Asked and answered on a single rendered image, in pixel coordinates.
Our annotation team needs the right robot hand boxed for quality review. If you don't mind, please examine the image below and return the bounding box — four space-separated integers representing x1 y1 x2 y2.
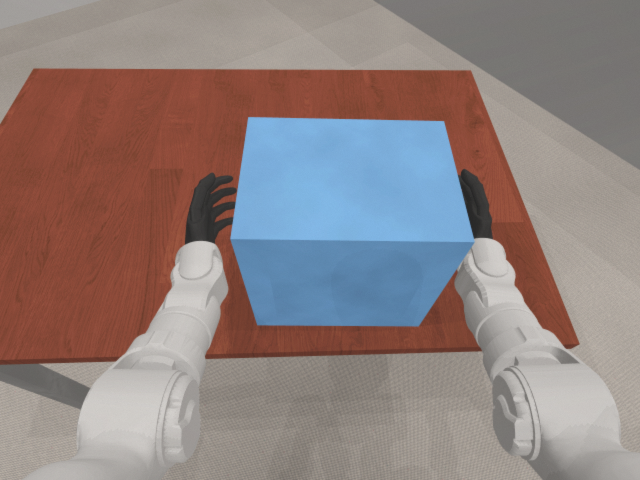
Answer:
458 169 493 239

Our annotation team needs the carton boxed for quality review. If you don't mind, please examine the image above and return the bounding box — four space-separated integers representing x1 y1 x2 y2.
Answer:
230 117 475 326

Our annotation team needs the right robot forearm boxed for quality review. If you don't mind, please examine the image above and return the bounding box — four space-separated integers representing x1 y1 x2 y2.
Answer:
454 238 621 440

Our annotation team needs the left robot hand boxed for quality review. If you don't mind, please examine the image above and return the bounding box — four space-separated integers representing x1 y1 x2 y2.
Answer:
185 173 237 244

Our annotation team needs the left robot forearm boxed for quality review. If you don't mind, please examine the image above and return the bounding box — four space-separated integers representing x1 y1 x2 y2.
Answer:
76 241 228 450

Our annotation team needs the table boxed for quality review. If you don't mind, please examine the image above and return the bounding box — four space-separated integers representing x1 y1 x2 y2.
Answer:
0 68 580 409

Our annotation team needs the robot right upper arm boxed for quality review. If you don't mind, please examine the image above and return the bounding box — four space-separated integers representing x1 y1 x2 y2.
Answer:
492 363 640 480

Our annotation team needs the robot left upper arm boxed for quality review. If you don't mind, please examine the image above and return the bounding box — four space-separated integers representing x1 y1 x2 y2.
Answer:
22 369 201 480

